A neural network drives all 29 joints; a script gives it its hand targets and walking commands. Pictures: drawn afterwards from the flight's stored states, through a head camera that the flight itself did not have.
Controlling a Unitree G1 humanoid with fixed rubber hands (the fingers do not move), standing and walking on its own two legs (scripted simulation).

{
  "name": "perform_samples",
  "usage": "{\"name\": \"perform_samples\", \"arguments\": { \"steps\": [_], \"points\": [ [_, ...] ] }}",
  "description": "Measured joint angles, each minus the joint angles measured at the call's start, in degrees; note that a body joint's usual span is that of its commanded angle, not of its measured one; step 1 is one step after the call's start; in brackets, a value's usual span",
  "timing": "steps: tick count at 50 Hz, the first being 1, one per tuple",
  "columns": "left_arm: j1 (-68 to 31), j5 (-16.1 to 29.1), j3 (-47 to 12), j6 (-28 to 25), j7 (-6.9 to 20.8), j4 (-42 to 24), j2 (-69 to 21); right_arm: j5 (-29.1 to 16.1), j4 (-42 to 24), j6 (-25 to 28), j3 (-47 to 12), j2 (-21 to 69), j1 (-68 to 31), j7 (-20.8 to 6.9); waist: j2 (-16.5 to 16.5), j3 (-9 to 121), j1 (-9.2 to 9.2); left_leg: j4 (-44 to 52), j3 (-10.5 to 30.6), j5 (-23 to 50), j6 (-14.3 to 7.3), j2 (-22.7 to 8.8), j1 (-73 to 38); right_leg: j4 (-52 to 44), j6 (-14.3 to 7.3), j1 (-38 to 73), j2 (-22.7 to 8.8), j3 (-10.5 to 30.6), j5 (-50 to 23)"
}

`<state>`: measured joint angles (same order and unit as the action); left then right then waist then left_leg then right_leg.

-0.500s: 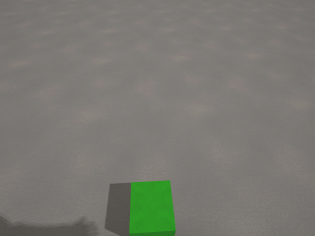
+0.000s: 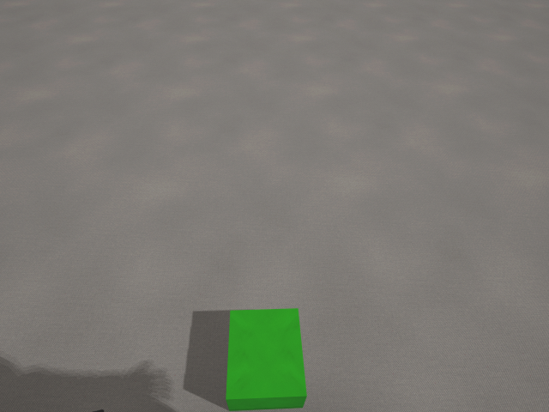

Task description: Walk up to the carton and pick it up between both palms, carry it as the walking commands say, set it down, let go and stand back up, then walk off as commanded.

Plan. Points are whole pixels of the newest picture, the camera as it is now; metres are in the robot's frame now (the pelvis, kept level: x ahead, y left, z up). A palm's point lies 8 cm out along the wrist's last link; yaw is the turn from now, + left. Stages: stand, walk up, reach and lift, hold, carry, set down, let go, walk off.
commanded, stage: walk off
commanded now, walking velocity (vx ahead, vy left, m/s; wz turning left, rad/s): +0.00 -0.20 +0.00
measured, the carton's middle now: (265, 357) +0.44 +0.05 -0.71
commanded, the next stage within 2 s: none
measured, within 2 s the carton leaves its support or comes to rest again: neither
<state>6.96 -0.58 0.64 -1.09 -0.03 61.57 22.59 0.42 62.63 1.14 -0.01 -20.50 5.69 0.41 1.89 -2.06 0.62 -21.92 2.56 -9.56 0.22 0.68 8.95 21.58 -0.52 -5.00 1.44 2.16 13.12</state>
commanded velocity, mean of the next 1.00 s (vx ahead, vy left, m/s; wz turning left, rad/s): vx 0.00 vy -0.20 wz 0.00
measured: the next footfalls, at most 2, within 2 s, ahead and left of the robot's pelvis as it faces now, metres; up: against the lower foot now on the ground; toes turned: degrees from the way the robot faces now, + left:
left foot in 0.60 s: +0.01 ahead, +0.04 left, +0.00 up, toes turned +16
right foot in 1.00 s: +0.13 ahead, -0.27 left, +0.00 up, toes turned +4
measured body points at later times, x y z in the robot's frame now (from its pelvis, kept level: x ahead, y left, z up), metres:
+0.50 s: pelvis +0.01 -0.05 -0.02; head +0.03 -0.04 +0.43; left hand +0.01 +0.22 -0.17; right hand +0.07 -0.33 -0.16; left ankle -0.03 +0.05 -0.71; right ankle -0.01 -0.12 -0.74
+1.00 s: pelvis +0.04 -0.14 -0.02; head +0.08 -0.12 +0.43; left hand +0.09 +0.13 -0.17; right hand +0.02 -0.42 -0.16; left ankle -0.02 +0.03 -0.74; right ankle +0.09 -0.27 -0.74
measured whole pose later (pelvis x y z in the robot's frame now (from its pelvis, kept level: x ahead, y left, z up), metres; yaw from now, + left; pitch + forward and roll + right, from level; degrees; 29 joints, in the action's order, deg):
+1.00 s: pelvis +0.04 -0.14 -0.02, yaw +9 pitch +0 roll -1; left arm 7.7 -1.1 3.1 4.8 2.0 57.1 15.9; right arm 2.5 62.7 -2.2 3.5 -13.3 18.9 3.5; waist 0.5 -5.1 -4.4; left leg -33.9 -3.5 -20.4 5.8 -10.1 12.6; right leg 33.0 3.8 -17.7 -2.3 -4.0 17.6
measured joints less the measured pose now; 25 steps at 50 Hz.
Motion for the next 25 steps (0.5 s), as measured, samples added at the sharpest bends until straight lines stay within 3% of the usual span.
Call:
{"name": "perform_samples", "arguments": {
  "steps": [7,16,21,25],
  "points": [
    [1.95,0.37,-0.37,3.88,-0.92,2.0,-1.77,0.9,-1.45,-1.63,-0.45,2.41,0.58,0.0,0.37,-0.34,-1.84,-1.11,1.32,-0.19,0.61,-0.11,2.48,1.29,-0.47,-2.14,0.19,-1.39,0.69],
    [5.56,-0.35,0.53,4.82,-0.8,1.27,-3.24,0.86,-1.07,-2.95,0.48,3.21,3.83,1.76,-1.49,-1.02,-1.93,-6.65,4.12,-2.7,2.98,-2.48,7.21,4.67,-3.31,-5.28,2.82,-4.48,2.57],
    [5.07,-0.83,0.1,5.04,-1.05,-0.33,-4.66,1.04,-0.84,-3.78,0.96,3.29,5.37,3.24,-2.99,-0.93,-1.7,-24.45,0.05,-16.58,1.11,-4.19,13.26,6.39,-4.8,-5.64,3.84,-8.09,4.24],
    [4.86,-1.46,-0.53,5.14,-1.1,-1.63,-7.02,0.8,-0.32,-4.48,1.14,4.64,6.32,4.18,-3.07,-0.26,-0.81,-34.1,-2.6,-21.23,0.19,-4.09,14.81,8.68,-5.34,-6.3,4.27,-10.64,6.26]
  ]
}}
